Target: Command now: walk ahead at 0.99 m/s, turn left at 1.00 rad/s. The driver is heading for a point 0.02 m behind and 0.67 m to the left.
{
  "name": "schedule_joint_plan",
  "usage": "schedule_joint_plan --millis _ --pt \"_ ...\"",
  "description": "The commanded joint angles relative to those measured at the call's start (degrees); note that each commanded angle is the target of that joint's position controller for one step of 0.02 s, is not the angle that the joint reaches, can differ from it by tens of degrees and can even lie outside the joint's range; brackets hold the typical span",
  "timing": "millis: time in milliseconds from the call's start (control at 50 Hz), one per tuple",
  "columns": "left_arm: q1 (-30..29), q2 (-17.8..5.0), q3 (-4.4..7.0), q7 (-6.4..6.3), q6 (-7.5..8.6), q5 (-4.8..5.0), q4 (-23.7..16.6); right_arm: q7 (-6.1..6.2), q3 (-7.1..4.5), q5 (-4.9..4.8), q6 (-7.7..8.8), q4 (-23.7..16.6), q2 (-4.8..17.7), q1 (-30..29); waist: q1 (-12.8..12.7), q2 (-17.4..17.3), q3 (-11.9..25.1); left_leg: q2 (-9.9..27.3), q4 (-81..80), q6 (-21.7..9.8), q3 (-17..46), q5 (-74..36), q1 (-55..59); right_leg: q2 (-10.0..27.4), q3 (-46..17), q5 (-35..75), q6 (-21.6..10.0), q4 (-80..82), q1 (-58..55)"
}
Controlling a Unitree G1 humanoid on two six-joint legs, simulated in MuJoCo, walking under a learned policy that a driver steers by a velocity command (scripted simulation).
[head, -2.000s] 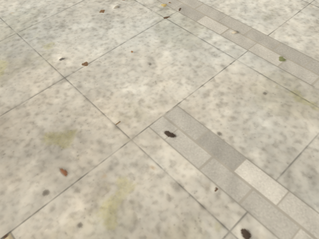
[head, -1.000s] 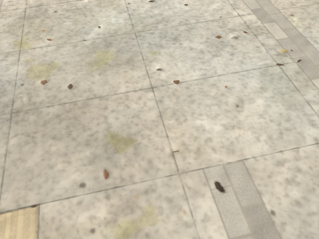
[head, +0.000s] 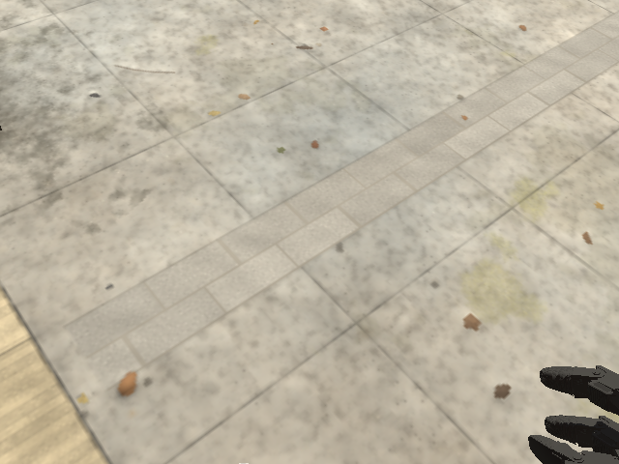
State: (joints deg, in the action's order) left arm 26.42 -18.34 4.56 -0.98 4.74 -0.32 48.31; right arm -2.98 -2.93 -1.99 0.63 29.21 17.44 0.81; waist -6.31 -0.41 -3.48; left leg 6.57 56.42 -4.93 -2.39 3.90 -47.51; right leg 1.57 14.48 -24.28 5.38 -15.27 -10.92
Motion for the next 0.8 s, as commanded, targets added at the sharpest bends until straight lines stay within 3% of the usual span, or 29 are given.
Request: schedule_joint_plan --millis 20,60,80,100,120,140,160,180,200,220,260,320,360,380,420,460,480,500,520,540,560,580,600,620,640,660,700,740,800 --pt "-7.4 -12.5 2.18 0.05 0.81 0.0 -5.4 -0.75 -1.24 -0.36 0.83 -2.5 3.7 -0.3 7.2 4.6 -2.3 -6.1 -7.4 -2.5 -7.3 -1.1 16.5 12.4 -0.8 65.1 -8.6 1.6 8.7" --pt "-9.2 -15.3 3.0 0.05 -0.43 0.6 -6.3 -0.48 -4.01 -1.28 0.22 0.3 8.8 12.9 15.6 9.5 5.3 -10.6 -7.5 -5.0 -9.1 6.4 32.0 13.8 -0.5 86.9 -8.9 -17.6 8.4" --pt "-13.2 -14.9 2.98 -0.15 -0.48 1.12 -8.3 -0.09 -6.37 -0.94 -0.12 5.1 12.8 28.3 23.0 7.4 11.3 -11.1 -14.9 -8.2 -6.0 2.1 52.7 12.1 -1.3 84.3 -8.1 -35.5 18.5" --pt "-13.3 -7.6 0.93 -0.26 0.53 0.35 -8.9 0.93 -6.81 -1.42 -0.47 8.9 14.4 33.3 21.6 -5.2 7.9 -7.1 -17.7 -10.5 4.8 0.8 65.5 2.8 -3.5 20.4 -5.1 -60.8 37.4" --pt "-5.7 1.1 -2.09 0.2 3.15 -0.07 -13.6 0.54 -5.57 0.28 0.98 5.3 17.7 25.9 8.9 -22.4 15.6 2.2 -25.5 -19.8 36.9 10.8 74.7 -4.8 -14.4 -10.9 -5.1 -79.1 56.3" --pt "-11.2 -5.3 -1.65 0.48 5.79 1.93 -16.6 0.34 -5.34 0.79 2.16 3.4 14.0 26.0 13.1 -14.6 22.7 7.9 -39.6 -22.3 52.6 30.9 75.7 -3.2 -23.4 -3.7 -6.8 -78.1 61.9" --pt "-17.7 -6.9 -1.33 0.31 6.59 3.54 -17.6 0.46 -4.93 1.26 3.44 4.4 12.1 25.9 12.7 -6.2 13.5 8.0 -44.1 -19.3 52.7 32.4 66.9 -1.5 -22.5 0.5 -7.4 -73.8 63.6" --pt "-18.8 -5.7 -1.63 0.0 6.55 2.85 -17.1 0.2 -4.37 1.33 4.45 4.8 10.8 23.1 9.3 2.7 8.0 6.7 -44.0 -17.0 48.2 28.6 56.2 0.9 -22.8 3.7 -7.5 -68.0 60.0" --pt "-17.0 -4.8 -1.7 -0.05 5.78 1.55 -16.0 0.21 -3.8 1.53 5.0 4.5 9.4 19.0 5.9 5.1 5.5 3.9 -42.4 -15.7 42.1 23.6 46.6 2.9 -23.5 6.0 -6.6 -63.4 53.9" --pt "-14.8 -4.9 -1.31 0.34 4.65 0.92 -15.1 0.67 -3.28 1.69 5.11 4.2 8.0 16.2 3.5 3.9 3.6 0.7 -42.7 -15.1 36.8 20.8 39.8 4.0 -23.8 7.5 -5.4 -59.9 49.9" --pt "-15.9 -4.7 -1.14 0.66 3.0 0.01 -15.2 1.71 -2.4 0.81 4.87 5.2 5.7 15.2 2.6 1.8 0.2 -2.3 -44.1 -14.7 30.4 15.0 32.2 4.8 -22.2 8.0 -3.3 -52.4 47.1" --pt "-27.2 -1.0 -2.38 0.92 2.81 -1.47 -19.2 3.67 -1.91 0.21 4.32 7.3 4.5 17.6 6.5 1.2 -3.4 -7.4 -43.4 -12.4 22.0 4.0 23.7 2.0 -17.5 21.3 -1.0 -35.2 42.6" --pt "-32.2 1.2 -2.76 1.49 3.06 -0.91 -21.0 4.09 -2.32 0.11 3.68 8.7 5.4 19.3 9.4 -0.8 -2.6 -9.2 -42.4 -9.7 20.5 5.9 20.8 -1.1 -15.7 30.3 -0.8 -23.6 35.9" --pt "-33.9 0.8 -2.41 1.69 3.28 -0.07 -21.9 3.99 -2.66 -0.12 3.66 9.3 6.2 20.6 10.8 -1.5 -1.9 -8.6 -42.3 -9.1 22.0 8.7 20.5 -2.3 -15.9 32.7 -0.6 -20.2 32.5" --pt "-34.8 -1.9 -1.07 1.7 3.5 1.68 -22.7 4.18 -2.87 -0.78 3.84 10.6 6.2 21.6 11.2 -3.9 -1.1 -7.0 -39.8 -8.1 26.1 11.9 25.9 -2.3 -19.4 33.4 -0.6 -15.5 30.9" --pt "-34.7 -4.1 -0.04 1.7 3.74 2.61 -23.0 4.66 -3.11 -1.03 3.45 11.7 5.5 22.1 10.6 -5.4 -1.3 -5.1 -35.5 -7.3 29.1 7.6 34.4 -1.6 -21.1 29.3 -1.3 -12.3 32.7" --pt "-32.1 -5.4 0.75 1.63 3.93 2.84 -22.6 4.78 -3.38 -0.76 3.02 12.1 5.7 22.1 9.0 -6.1 0.1 -4.3 -31.8 -6.6 29.7 0.4 37.8 -1.8 -20.7 26.0 -2.1 -12.2 30.7" --pt "-23.6 -7.4 2.23 1.3 4.05 3.04 -20.9 4.48 -3.49 0.15 2.6 11.9 6.1 21.0 4.4 -6.2 5.4 -5.5 -22.7 -5.0 28.4 -10.8 39.7 -2.2 -19.4 22.9 -3.6 -13.1 22.2" --pt "-9.5 -8.5 2.96 0.63 3.47 3.24 -18.8 3.7 -2.8 1.87 2.43 10.3 5.4 17.6 -3.5 -6.9 14.9 -6.9 -7.5 -2.7 25.8 -15.2 34.1 1.4 -20.3 18.7 -5.4 -18.4 5.3" --pt "2.1 -10.9 3.01 0.15 2.92 2.02 -16.7 3.11 -0.79 3.03 2.59 8.4 -1.7 19.7 -4.3 4.2 25.2 -11.7 14.1 -1.2 21.1 10.0 18.2 11.3 -34.0 2.4 -8.6 -20.8 -16.3" --pt "0.4 -13.5 3.18 1.85 3.41 -0.22 -15.6 3.02 0.8 -2.57 3.38 5.6 -2.8 28.9 2.8 35.6 32.3 -12.5 29.6 0.2 17.0 26.7 3.3 25.1 -72.2 -22.6 -16.8 -2.7 -22.6" --pt "-5.2 -6.0 1.97 1.62 2.95 -0.21 -18.1 3.6 0.02 -3.35 2.76 7.7 2.7 24.8 0.5 24.3 22.3 -6.9 32.2 1.0 14.6 20.0 -1.6 22.3 -69.4 -33.7 -15.4 0.7 -15.8" --pt "-6.9 -3.4 1.3 1.01 2.01 0.0 -17.2 3.39 -0.54 -1.72 2.41 6.8 5.6 17.6 -0.7 14.6 13.8 -5.8 31.9 1.4 11.2 17.1 -1.7 19.6 -57.2 -23.0 -13.5 0.2 -7.1" --pt "-7.6 -4.1 1.32 0.86 1.4 -0.71 -15.8 3.27 -0.58 -0.23 2.22 5.8 4.9 13.4 0.3 4.0 9.4 -3.7 30.2 1.3 10.1 16.3 0.8 17.5 -48.9 -10.0 -12.6 -0.3 0.7" --pt "-8.8 -3.8 1.19 0.77 1.37 -1.06 -14.4 2.98 -0.76 0.39 2.15 4.6 4.2 10.8 1.7 1.9 5.4 -1.4 26.9 0.9 10.3 14.8 2.5 16.2 -42.2 -0.5 -13.0 -0.2 7.3" --pt "-10.0 -2.6 0.76 0.75 1.68 -1.12 -13.1 2.6 -0.84 -0.25 1.55 4.1 3.3 10.9 3.5 3.1 3.4 0.5 25.0 0.6 10.5 14.9 4.9 14.9 -36.9 4.1 -12.7 0.6 12.1" --pt "-11.1 0.0 0.06 1.29 1.93 0.6 -10.7 2.38 -0.4 -1.24 0.18 3.0 0.9 10.3 5.2 5.4 0.8 2.7 22.5 0.2 9.7 16.8 3.8 14.1 -29.2 8.7 -12.4 2.6 15.5" --pt "-11.6 -1.2 0.37 1.33 2.05 1.07 -9.2 2.09 0.12 -0.69 -0.34 1.7 -0.1 8.4 6.1 4.2 -1.8 3.8 20.5 0.9 9.2 13.0 0.3 14.8 -23.5 13.9 -12.8 4.8 16.7" --pt "-13.1 -4.6 1.01 0.85 2.13 -0.11 -8.6 1.41 0.07 -0.46 0.03 1.0 1.3 6.3 7.0 2.8 -4.1 3.9 13.3 2.1 7.8 2.5 0.1 13.4 -13.4 19.7 -12.1 7.9 18.2"
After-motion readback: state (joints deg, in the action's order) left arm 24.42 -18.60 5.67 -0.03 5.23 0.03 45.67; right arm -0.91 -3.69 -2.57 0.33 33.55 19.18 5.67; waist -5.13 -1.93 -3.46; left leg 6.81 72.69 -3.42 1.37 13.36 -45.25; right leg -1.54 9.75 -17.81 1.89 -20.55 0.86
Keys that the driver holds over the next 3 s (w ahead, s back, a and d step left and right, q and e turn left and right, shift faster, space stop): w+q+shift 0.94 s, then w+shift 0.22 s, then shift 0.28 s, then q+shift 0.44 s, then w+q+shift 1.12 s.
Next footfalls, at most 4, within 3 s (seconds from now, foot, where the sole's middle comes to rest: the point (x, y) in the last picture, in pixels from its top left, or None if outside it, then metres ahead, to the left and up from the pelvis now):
0.10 left None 0.28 0.08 -0.75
0.52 right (322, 338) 0.75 0.04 -0.75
1.00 left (134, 284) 0.83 0.51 -0.75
1.44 right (49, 183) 1.11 0.83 -0.75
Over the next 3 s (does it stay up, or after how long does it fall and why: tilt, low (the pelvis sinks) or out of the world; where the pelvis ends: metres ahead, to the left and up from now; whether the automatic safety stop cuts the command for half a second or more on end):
stays up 0.45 1.03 0.00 its command is cut before an obstacle after 1.9 s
